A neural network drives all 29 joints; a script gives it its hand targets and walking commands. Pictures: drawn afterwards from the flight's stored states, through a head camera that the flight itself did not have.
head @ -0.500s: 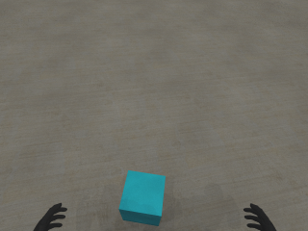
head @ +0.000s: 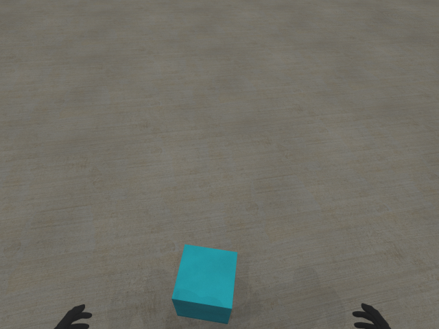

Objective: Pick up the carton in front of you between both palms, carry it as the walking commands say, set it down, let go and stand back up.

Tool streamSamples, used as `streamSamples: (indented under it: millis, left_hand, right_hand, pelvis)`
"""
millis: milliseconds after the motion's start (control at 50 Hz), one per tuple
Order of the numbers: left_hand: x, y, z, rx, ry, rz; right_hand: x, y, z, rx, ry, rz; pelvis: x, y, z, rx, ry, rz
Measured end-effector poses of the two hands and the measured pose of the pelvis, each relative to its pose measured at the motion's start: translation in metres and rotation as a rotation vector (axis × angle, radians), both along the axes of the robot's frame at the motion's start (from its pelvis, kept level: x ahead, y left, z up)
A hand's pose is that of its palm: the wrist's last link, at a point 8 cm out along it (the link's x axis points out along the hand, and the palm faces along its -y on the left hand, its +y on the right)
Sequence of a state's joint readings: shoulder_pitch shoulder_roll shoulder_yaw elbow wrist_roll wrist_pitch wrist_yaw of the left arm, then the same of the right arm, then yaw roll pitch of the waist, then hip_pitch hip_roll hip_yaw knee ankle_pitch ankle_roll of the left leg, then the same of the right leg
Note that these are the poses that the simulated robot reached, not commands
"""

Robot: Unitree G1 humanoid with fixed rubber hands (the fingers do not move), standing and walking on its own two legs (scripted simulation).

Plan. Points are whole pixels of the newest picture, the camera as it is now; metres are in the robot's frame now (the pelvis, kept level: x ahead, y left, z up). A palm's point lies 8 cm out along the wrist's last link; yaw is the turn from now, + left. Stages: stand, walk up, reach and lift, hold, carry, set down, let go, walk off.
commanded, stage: stand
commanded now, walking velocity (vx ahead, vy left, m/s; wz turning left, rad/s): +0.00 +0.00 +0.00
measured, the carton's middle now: (206, 284) +0.38 +0.05 -0.65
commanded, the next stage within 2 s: none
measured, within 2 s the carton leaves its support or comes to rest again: neither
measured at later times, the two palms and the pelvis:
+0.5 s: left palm out of the picture +0.06 +0.31 -0.10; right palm out of the picture +0.09 -0.30 -0.09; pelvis -0.01 +0.00 +0.00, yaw +0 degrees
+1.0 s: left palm out of the picture +0.06 +0.31 -0.10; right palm out of the picture +0.08 -0.31 -0.09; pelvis -0.02 +0.00 +0.01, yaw +0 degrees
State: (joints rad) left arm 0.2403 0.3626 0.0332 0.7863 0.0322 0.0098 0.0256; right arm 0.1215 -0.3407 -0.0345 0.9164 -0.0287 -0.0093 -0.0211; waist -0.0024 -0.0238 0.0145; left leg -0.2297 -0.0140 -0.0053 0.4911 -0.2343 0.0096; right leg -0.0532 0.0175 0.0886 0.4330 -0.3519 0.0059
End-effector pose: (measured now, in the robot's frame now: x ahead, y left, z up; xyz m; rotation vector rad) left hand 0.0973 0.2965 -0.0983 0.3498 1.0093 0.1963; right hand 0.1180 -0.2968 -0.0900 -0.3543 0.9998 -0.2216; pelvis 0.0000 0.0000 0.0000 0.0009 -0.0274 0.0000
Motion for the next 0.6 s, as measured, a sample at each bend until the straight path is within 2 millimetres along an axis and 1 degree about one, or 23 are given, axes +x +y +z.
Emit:
streamSamples:
  millis: [300, 600]
  left_hand:
    - [-0.025, 0.008, -0.003, 0.005, 0.063, 0.014]
    - [-0.034, 0.013, -0.004, 0.010, 0.100, 0.025]
  right_hand:
    - [-0.022, -0.005, -0.002, -0.004, 0.051, -0.015]
    - [-0.034, -0.009, -0.003, -0.008, 0.088, -0.025]
  pelvis:
    - [-0.011, 0.002, 0.003, -0.003, -0.011, 0.000]
    - [-0.015, 0.003, 0.005, -0.004, -0.015, 0.001]
